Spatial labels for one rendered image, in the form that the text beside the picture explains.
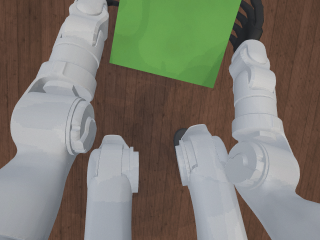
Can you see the robot right forearm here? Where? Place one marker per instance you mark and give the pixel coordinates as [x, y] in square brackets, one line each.
[255, 102]

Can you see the robot right shin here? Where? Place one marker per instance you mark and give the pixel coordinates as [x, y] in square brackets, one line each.
[218, 143]

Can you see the carton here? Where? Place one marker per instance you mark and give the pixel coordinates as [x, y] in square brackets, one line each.
[179, 39]

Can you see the left robot upper arm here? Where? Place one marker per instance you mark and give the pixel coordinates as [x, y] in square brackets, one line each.
[49, 131]

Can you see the robot left forearm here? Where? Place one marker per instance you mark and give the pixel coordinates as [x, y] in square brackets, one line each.
[76, 54]

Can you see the right robot hand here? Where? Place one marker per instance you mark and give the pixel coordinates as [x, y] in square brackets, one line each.
[251, 25]

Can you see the robot left shin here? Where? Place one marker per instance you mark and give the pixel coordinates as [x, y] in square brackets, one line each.
[94, 159]

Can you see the right robot upper arm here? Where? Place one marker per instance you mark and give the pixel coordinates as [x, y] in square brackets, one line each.
[266, 177]

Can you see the robot shin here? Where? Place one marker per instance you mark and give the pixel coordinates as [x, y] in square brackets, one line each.
[218, 143]
[94, 159]

